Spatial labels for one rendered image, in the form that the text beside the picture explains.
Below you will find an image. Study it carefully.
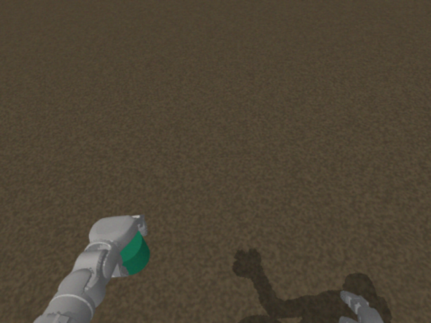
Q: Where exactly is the left robot hand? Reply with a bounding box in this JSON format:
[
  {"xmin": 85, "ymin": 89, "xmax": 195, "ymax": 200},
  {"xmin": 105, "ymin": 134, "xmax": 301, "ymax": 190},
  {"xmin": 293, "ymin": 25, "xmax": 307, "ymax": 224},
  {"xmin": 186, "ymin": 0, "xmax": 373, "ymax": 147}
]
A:
[{"xmin": 89, "ymin": 215, "xmax": 147, "ymax": 278}]

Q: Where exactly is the left robot arm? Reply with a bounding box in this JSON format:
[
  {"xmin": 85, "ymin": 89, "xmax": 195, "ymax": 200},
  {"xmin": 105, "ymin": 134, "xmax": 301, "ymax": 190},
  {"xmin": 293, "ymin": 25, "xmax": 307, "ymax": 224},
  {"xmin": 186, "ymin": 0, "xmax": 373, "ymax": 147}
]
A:
[{"xmin": 33, "ymin": 240, "xmax": 120, "ymax": 323}]

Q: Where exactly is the right robot hand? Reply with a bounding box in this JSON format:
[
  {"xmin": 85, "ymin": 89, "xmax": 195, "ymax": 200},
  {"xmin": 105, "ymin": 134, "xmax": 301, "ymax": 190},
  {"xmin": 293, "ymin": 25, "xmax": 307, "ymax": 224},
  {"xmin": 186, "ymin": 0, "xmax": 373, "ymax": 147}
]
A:
[{"xmin": 339, "ymin": 291, "xmax": 384, "ymax": 323}]

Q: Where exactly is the tin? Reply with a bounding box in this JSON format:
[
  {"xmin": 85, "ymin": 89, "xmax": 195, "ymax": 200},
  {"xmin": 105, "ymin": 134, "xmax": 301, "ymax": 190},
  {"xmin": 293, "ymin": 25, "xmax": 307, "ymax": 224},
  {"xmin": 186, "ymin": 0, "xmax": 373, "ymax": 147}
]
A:
[{"xmin": 120, "ymin": 230, "xmax": 150, "ymax": 275}]

